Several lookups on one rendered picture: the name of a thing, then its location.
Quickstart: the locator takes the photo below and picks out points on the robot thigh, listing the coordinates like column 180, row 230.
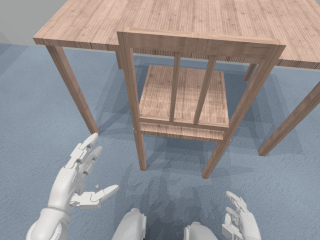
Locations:
column 198, row 232
column 131, row 227

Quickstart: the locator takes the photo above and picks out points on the chair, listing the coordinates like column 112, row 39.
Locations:
column 189, row 103

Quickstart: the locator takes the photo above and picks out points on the left robot hand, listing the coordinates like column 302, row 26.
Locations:
column 71, row 178

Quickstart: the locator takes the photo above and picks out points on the right robot hand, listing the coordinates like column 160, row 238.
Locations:
column 244, row 225

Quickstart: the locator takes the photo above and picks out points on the robot left forearm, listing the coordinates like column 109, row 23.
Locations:
column 51, row 225

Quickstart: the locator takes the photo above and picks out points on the robot right thigh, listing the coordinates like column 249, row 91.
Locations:
column 198, row 232

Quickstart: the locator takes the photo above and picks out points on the robot left thigh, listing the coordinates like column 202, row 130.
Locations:
column 131, row 227

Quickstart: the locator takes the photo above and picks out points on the table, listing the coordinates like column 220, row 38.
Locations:
column 93, row 24

